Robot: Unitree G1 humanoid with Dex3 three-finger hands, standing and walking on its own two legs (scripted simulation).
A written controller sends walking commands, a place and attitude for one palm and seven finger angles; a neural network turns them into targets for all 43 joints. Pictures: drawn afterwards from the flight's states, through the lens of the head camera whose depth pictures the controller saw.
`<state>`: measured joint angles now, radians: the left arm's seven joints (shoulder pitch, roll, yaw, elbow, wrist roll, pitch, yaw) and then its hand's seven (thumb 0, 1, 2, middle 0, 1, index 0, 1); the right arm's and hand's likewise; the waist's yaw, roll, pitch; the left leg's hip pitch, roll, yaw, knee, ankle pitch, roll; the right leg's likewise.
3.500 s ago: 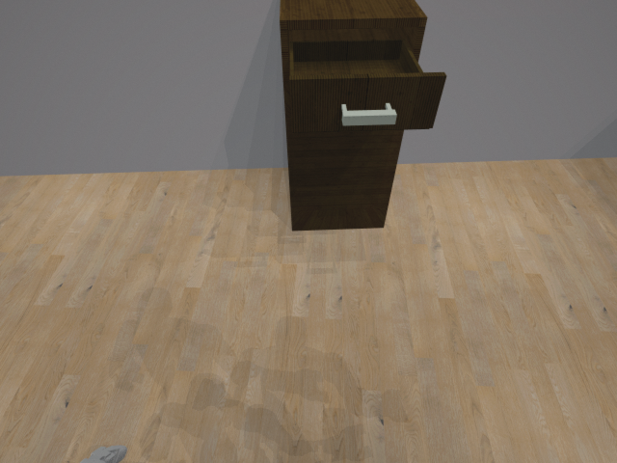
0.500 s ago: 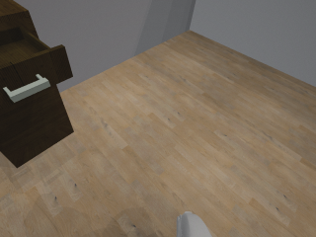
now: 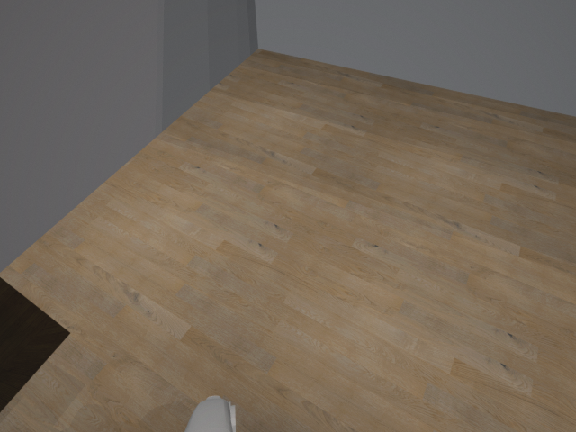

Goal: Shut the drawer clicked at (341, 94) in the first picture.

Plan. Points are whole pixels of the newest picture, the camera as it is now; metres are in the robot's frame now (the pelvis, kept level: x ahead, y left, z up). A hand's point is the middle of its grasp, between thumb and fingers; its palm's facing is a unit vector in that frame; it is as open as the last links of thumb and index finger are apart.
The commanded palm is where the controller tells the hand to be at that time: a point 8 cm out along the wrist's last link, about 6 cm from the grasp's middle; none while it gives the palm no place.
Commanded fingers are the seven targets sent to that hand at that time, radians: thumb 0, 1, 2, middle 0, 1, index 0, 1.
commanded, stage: walk to a spot facing it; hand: left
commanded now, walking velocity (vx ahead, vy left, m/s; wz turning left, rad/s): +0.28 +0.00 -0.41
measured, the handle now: out of the picture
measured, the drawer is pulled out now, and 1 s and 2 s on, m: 0.30 0.30 0.30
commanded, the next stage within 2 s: turn to face it in 0.64 s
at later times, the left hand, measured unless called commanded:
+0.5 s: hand (147, 384) +0.23 +0.26 -0.17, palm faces -0.16 -0.97 -0.16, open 7.4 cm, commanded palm none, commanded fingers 0.00 0.90 0.90 -0.20 -0.30 -0.20 -0.30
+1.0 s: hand (237, 303) +0.37 +0.12 -0.15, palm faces -0.44 -0.87 -0.20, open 7.4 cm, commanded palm none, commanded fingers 0.00 0.90 0.90 -0.20 -0.30 -0.20 -0.30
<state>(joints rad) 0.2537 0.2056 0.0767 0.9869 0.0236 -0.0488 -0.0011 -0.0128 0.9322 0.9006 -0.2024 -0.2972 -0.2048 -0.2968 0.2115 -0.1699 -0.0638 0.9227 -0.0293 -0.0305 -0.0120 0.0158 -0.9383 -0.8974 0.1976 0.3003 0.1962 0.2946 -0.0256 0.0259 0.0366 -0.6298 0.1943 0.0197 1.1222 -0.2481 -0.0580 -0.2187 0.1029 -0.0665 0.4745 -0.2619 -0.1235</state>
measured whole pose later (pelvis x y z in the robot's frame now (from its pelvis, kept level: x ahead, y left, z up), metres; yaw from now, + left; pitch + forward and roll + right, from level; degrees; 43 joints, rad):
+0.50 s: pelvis +0.15 +0.07 +0.01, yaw -17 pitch -2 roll -2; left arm 0.29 0.22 0.11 0.95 0.02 0.05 -0.02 0.00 0.91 0.90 -0.20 -0.30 -0.20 -0.30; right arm 0.18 -0.15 -0.04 0.92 -0.01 -0.04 -0.03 -0.01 -0.93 -0.90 0.20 0.30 0.20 0.30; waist 0.05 -0.04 0.08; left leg -0.21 0.13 0.26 0.51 -0.26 0.03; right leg -0.54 -0.07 -0.04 1.20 -0.36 0.06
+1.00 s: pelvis +0.18 +0.02 +0.00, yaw -24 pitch -1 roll -1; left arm 0.12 0.14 0.03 0.93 0.03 0.01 0.02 0.00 0.91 0.90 -0.20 -0.30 -0.21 -0.30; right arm 0.32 -0.18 -0.05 1.02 -0.01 0.05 -0.01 0.01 -0.91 -0.90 0.19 0.30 0.19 0.29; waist -0.07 0.05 0.03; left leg -0.40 0.11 0.08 0.92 -0.44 -0.06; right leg -0.24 -0.05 -0.15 0.55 -0.29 -0.02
